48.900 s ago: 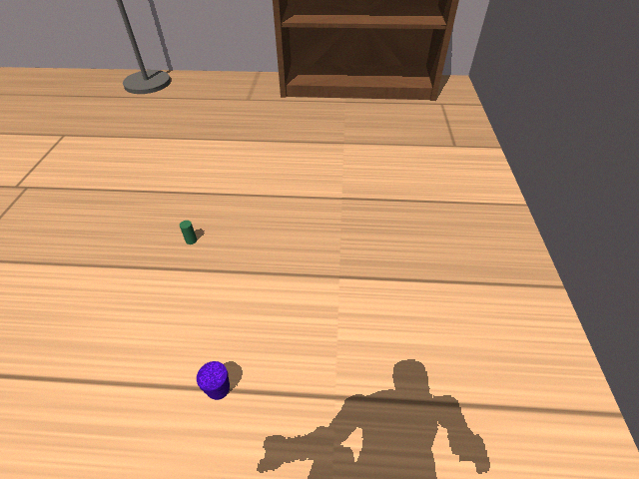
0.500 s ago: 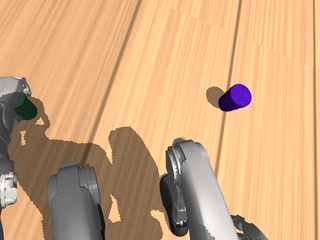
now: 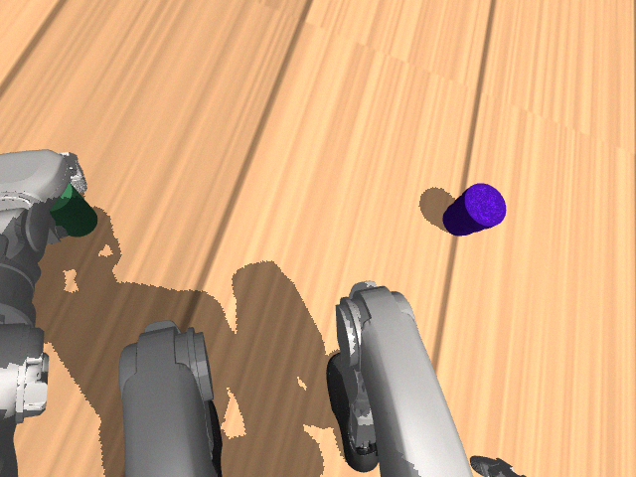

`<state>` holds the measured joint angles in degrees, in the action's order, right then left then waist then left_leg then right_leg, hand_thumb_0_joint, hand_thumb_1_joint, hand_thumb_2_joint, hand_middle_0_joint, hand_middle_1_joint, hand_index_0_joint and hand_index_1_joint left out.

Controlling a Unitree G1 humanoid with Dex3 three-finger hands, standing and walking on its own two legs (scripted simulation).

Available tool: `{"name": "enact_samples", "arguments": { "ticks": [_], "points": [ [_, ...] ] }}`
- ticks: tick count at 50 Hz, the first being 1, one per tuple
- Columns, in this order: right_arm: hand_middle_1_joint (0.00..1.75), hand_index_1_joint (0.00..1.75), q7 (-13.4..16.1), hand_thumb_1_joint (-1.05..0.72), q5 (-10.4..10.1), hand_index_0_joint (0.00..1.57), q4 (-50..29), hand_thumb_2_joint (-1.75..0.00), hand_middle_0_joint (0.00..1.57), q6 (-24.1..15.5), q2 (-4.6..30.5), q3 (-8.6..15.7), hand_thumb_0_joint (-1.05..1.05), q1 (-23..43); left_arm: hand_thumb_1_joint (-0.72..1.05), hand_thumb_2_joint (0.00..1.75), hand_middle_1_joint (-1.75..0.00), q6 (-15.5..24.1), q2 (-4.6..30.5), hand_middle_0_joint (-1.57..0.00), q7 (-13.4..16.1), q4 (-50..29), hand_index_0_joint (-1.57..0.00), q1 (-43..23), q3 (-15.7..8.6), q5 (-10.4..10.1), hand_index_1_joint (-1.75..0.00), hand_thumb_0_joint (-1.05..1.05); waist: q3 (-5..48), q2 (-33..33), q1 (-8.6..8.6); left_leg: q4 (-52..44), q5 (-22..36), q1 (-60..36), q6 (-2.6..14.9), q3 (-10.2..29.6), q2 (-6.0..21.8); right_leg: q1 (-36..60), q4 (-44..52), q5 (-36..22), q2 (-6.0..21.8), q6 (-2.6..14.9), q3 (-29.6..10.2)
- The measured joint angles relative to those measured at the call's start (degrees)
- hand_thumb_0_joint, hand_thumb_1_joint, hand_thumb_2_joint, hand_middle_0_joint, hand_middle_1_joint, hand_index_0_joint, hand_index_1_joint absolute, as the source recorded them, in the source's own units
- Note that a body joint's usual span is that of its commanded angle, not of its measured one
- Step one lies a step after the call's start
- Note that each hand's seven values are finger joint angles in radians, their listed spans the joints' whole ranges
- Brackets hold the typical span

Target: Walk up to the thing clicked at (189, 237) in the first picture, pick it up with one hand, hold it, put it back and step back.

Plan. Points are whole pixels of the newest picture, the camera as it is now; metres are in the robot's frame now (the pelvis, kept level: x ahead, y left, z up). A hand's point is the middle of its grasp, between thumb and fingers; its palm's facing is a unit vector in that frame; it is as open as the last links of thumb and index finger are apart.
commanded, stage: lift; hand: left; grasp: from above
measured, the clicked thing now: (65, 207) +0.50 +0.27 -0.16
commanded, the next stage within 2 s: hold in 1.44 s
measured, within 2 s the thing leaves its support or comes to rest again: neither
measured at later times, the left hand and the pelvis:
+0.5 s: hand out of the picture +0.42 +0.28 +0.01, palm faces -0.45 -0.07 -0.89, open 8.4 cm; pelvis +0.00 +0.00 +0.11, yaw +3 degrees
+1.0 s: hand out of the picture +0.36 +0.25 +0.21, palm faces -0.45 -0.10 -0.89, open 8.4 cm; pelvis +0.03 -0.01 +0.28, yaw +4 degrees
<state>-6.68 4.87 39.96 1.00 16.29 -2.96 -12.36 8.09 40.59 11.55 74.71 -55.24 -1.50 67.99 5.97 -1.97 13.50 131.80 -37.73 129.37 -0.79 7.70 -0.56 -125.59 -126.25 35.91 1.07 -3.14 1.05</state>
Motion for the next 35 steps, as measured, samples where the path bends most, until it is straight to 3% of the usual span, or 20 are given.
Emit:
{"name": "enact_samples", "arguments": {
  "ticks": [17, 35],
  "points": [
    [0.3, 0.3, 2.2, -0.93, -3.61, 0.2, -3.01, -0.91, 0.21, 2.2, -0.49, 2.51, 0.0, 1.23, 0.13, 0.68, -0.91, -1.83, -4.36, -0.89, -7.62, -18.16, -0.69, 12.13, 2.75, -6.25, -0.85, 0.02, 3.66, -1.35, -5.01, -10.75, 0.35, -10.92, 0.53, -1.74, 0.53, 10.37, 10.03, -0.29, 0.69, -0.3, -0.52],
    [0.3, 0.3, 6.82, -0.92, -6.09, 0.2, -2.17, -0.91, 0.21, 2.62, -1.95, 4.0, 0.0, 3.92, 0.13, 0.68, -0.92, -6.96, -10.45, -0.88, -8.84, -32.46, -0.69, 26.87, 6.98, -11.09, -0.85, 0.02, 4.12, -0.91, -8.16, -33.02, 3.06, -37.58, -0.01, -3.67, 2.09, 35.45, 31.05, -3.35, 0.55, 0.4, -0.57]
  ]
}}
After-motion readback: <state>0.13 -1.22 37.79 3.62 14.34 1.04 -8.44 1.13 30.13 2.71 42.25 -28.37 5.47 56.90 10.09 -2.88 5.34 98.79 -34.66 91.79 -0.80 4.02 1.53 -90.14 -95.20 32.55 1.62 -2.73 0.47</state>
